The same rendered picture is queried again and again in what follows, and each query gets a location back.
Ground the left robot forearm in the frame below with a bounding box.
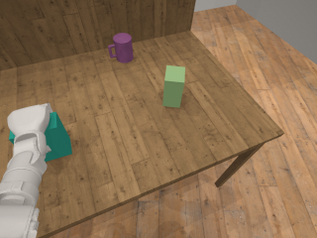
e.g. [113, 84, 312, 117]
[0, 130, 48, 207]

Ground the table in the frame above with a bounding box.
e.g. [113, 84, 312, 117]
[0, 0, 284, 238]

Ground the left robot upper arm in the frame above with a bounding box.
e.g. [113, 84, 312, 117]
[0, 204, 40, 238]

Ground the sponge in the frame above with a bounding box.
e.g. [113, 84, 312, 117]
[9, 112, 72, 162]

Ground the robot left hand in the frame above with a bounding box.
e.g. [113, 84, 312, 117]
[7, 103, 53, 153]

